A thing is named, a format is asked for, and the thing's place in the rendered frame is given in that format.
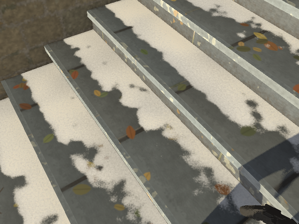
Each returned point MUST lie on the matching right robot hand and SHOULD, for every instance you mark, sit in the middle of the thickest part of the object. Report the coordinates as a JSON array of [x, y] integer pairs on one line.
[[267, 214]]

